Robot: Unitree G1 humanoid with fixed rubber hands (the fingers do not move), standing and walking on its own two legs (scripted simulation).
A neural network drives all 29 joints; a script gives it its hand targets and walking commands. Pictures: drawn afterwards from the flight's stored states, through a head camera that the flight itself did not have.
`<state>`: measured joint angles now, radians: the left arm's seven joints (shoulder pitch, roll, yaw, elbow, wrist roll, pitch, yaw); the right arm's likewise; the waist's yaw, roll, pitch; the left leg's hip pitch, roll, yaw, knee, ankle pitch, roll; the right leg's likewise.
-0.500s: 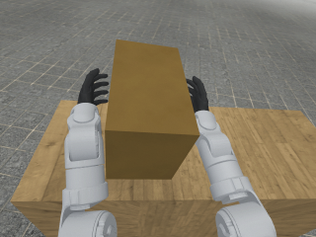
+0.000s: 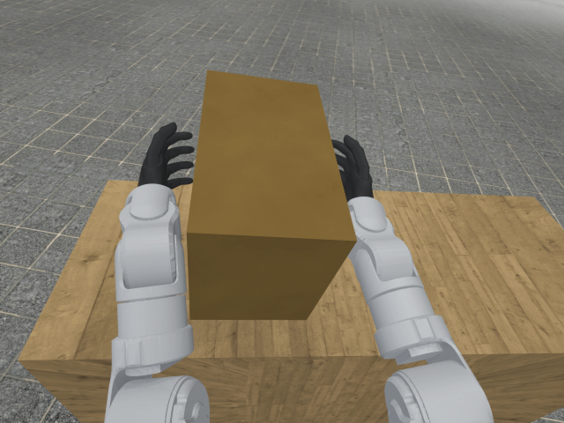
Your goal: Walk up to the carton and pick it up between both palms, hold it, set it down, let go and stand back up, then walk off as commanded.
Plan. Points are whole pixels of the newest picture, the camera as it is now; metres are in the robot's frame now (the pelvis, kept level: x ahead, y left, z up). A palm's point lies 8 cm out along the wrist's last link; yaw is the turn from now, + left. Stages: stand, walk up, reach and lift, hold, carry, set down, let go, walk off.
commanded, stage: hold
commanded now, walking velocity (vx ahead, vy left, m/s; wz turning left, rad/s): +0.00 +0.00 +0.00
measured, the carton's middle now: (257, 195) +0.39 +0.01 +0.14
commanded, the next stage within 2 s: none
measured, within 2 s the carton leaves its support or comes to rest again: neither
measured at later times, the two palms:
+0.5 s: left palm (158, 187) +0.36 +0.14 +0.19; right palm (354, 196) +0.36 -0.12 +0.18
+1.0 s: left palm (160, 186) +0.35 +0.13 +0.19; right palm (356, 195) +0.36 -0.13 +0.18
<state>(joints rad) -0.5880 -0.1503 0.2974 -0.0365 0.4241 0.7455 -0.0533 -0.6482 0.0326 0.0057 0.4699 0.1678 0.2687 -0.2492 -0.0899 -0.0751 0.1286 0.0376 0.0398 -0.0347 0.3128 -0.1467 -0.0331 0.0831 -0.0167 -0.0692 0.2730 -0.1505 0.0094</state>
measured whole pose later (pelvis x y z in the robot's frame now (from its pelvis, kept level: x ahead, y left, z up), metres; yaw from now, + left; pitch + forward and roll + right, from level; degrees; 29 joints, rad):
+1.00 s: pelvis +0.00 +0.00 +0.00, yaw +0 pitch -12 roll -1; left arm -0.60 -0.15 0.30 -0.02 0.43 0.74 -0.06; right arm -0.66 0.05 -0.02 0.49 0.15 0.25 -0.24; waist -0.09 -0.08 0.13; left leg 0.04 0.04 -0.04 0.31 -0.14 -0.04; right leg 0.08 -0.02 -0.07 0.28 -0.15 0.01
